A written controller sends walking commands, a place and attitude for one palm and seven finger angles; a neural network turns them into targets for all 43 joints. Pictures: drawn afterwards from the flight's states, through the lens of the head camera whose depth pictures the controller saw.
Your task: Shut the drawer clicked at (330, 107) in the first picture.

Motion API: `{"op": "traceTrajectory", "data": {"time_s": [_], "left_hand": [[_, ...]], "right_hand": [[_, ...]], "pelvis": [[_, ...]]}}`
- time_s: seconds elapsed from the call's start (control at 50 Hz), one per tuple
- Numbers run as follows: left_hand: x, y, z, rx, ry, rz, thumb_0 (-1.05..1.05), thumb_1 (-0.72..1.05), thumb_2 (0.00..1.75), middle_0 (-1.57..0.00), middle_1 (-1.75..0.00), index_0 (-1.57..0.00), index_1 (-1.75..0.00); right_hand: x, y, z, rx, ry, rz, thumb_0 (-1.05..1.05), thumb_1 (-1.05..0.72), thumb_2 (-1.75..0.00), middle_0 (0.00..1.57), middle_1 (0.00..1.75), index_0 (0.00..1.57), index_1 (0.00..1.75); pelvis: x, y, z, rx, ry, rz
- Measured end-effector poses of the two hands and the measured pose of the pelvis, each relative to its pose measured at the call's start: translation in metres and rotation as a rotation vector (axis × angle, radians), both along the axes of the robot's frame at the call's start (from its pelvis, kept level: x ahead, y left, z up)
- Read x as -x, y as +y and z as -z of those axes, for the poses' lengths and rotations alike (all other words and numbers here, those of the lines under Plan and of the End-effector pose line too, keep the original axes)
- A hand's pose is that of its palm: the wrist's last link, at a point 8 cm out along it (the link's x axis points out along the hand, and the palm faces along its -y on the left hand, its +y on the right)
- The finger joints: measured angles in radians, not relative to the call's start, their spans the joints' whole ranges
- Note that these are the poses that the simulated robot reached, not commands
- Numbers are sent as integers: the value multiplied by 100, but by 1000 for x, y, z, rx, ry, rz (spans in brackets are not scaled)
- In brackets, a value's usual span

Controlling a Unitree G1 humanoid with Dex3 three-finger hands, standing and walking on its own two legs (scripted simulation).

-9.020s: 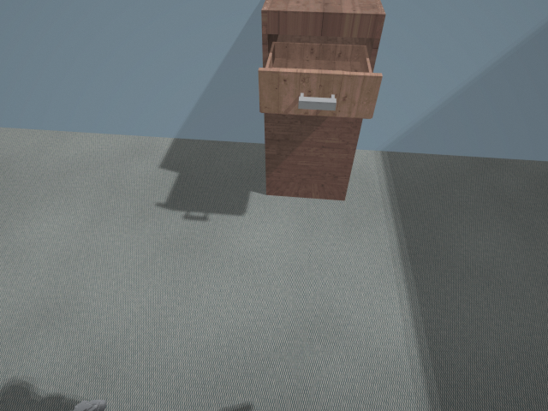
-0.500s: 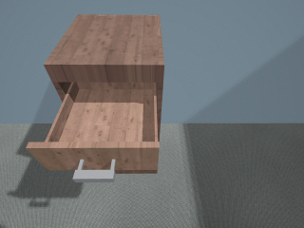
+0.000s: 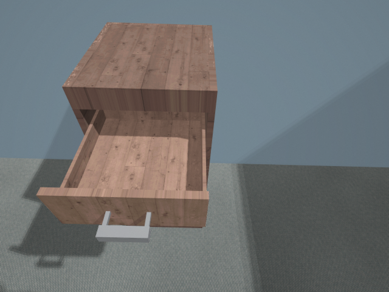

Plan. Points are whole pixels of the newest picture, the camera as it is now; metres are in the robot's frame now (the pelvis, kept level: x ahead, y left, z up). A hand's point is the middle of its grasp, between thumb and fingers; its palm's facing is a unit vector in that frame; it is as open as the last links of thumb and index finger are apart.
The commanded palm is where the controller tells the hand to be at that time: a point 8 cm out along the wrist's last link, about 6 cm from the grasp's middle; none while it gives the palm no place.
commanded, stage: look again from close up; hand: left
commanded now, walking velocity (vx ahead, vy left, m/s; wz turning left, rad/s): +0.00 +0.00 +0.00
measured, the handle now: (126, 224) +0.26 +0.18 -0.04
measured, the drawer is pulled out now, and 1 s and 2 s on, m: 0.28 0.27 0.27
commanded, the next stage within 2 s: raise the hand and make a fist in 0.52 s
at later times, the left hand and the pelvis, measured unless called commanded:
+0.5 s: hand out of the picture -0.01 +0.16 -0.17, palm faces +0.04 -0.98 -0.18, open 7.4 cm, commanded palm none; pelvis +0.00 -0.01 +0.00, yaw +0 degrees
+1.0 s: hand out of the picture +0.12 +0.13 -0.03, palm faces +0.13 -0.99 +0.01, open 6.6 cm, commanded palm +0.08 +0.19 -0.04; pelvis -0.03 -0.02 -0.07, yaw +1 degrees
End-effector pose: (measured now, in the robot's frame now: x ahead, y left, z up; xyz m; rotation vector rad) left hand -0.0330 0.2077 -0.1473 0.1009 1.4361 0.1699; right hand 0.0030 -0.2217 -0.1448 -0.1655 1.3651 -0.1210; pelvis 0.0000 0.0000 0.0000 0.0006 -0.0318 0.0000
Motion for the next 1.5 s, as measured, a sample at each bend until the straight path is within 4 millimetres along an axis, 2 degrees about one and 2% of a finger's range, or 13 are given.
{"op": "traceTrajectory", "data": {"time_s": [0.32,0.64,0.66,0.74,0.82,0.9,0.98,1.04,1.1,1.18,1.28,1.4,1.5], "left_hand": [[-17,2,-2,-18,-46,19,1,91,90,-20,-30,-20,-30],[-5,-8,-2,-12,-21,18,1,91,90,-20,-30,-20,-30],[-13,-7,-7,-12,-61,-18,1,91,90,-20,-30,-20,-30],[-74,21,-63,-153,-482,-55,6,98,90,-22,-32,-22,-32],[-147,16,-120,-140,-941,1,5,97,90,-26,-36,-25,-37],[-144,2,-99,-29,-1059,-36,2,94,90,-32,-43,-22,-40],[-126,-22,-109,37,-1269,16,2,92,90,-39,-51,-29,-47],[-118,-26,-122,9,-1436,74,2,91,90,-45,-57,-37,-54],[-116,-24,-123,-6,-1478,91,2,90,90,-51,-63,-46,-62],[-119,-22,-120,22,-1393,106,2,90,90,-59,-72,-56,-71],[-127,-23,-133,36,-1352,125,2,90,90,-69,-83,-68,-83],[-134,-21,-144,30,-1342,135,2,90,90,-81,-96,-80,-96],[-128,-17,-149,23,-1323,136,2,90,90,-91,-106,-90,-107]], "right_hand": [[23,11,4,-41,43,30,0,-91,-90,20,30,20,30],[31,10,6,-54,62,36,0,-91,-90,20,30,20,30],[29,7,4,-41,41,31,1,-91,-90,20,30,20,30],[-2,-18,-6,28,-224,22,3,-93,-90,21,30,20,30],[-58,-43,-18,85,-494,-31,2,-92,-90,21,30,20,30],[-117,-59,-40,127,-736,-80,2,-91,-90,20,30,20,30],[-166,-56,-56,137,-897,-174,1,-91,-90,20,30,20,30],[-191,-44,-52,109,-951,-228,1,-91,-90,20,30,20,30],[-204,-25,-41,49,-963,-251,1,-91,-90,20,30,20,30],[-197,-1,-24,-39,-922,-240,1,-90,-90,20,30,20,30],[-163,10,-5,-90,-814,-184,1,-90,-90,21,30,21,30],[-123,-10,8,-46,-685,-107,1,-90,-90,21,30,21,30],[-109,-37,4,33,-654,-62,1,-90,-90,21,30,21,30]], "pelvis": [[1,-4,0,-2,-2,5],[5,-9,0,3,11,5],[6,-8,1,6,12,2],[9,-9,6,-5,25,-10],[19,-8,17,0,77,-30],[27,-14,38,-7,160,-2],[32,-19,60,2,199,-5],[38,-24,76,13,217,-20],[45,-29,87,23,224,-33],[49,-33,89,32,222,-43],[46,-34,80,35,216,-42],[41,-33,72,25,211,-32],[38,-29,68,20,204,-26]]}}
